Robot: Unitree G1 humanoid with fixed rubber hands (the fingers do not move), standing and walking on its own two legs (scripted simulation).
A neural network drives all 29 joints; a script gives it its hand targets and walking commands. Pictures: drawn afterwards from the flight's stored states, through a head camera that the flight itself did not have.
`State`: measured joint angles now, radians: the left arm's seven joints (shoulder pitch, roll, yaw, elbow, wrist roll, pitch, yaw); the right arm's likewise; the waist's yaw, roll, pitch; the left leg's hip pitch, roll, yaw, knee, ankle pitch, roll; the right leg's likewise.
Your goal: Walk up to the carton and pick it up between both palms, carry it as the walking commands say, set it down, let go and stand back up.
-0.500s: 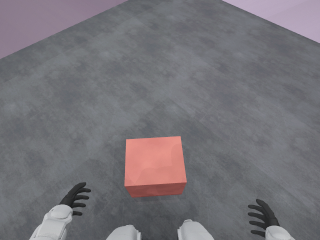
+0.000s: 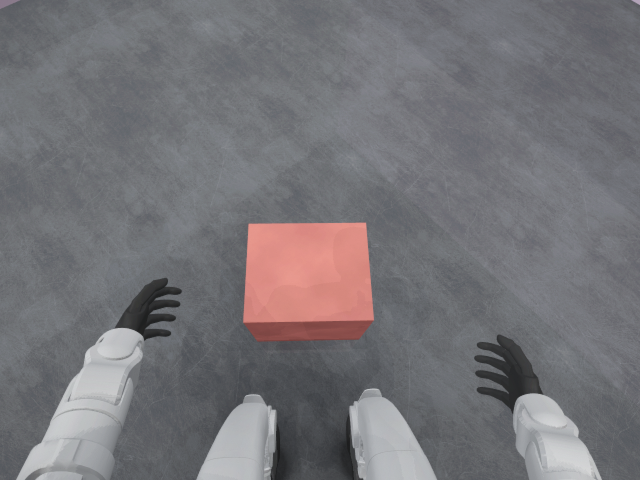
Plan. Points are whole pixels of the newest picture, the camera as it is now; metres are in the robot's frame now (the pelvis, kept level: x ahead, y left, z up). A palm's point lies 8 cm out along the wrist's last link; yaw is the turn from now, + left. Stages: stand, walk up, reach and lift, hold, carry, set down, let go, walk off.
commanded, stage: reach and lift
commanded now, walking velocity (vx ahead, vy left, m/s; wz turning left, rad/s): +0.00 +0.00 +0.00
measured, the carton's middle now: (308, 286) +0.49 +0.00 -0.57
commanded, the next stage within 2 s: none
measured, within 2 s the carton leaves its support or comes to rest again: neither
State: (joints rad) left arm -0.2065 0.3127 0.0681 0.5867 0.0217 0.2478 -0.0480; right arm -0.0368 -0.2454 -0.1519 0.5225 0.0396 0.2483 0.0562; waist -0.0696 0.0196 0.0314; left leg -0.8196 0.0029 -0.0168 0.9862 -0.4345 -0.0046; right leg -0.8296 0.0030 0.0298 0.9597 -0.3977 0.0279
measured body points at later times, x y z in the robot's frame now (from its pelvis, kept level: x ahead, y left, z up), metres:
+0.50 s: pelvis -0.04 -0.01 -0.03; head +0.20 -0.01 +0.35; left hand +0.39 +0.24 -0.13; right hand +0.36 -0.27 -0.14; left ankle +0.02 +0.12 -0.68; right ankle +0.04 -0.14 -0.68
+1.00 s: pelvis -0.03 -0.01 -0.06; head +0.29 +0.00 +0.26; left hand +0.49 +0.23 -0.16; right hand +0.49 -0.24 -0.16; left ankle +0.02 +0.12 -0.68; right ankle +0.04 -0.14 -0.68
